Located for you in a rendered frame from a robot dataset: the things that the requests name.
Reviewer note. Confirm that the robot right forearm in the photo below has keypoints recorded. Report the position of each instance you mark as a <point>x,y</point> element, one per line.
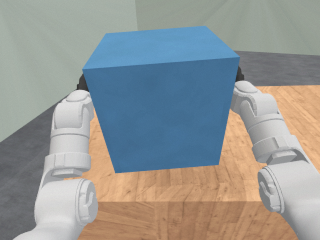
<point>271,139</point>

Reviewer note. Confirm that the robot left upper arm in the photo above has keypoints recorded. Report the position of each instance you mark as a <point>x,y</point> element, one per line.
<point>63,209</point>

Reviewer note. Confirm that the left robot hand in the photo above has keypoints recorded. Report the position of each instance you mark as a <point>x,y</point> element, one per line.
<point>82,84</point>

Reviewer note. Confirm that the carton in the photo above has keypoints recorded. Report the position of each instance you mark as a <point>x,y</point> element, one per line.
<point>162,97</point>

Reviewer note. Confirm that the robot right upper arm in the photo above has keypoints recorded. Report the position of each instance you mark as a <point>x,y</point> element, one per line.
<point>292,189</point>

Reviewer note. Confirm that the pedestal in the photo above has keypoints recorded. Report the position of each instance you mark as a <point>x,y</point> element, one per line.
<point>215,202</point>

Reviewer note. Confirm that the robot left forearm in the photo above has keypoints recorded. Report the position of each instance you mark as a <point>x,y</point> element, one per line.
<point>69,145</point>

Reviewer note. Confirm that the right robot hand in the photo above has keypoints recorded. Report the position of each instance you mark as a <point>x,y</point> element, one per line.
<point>239,75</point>

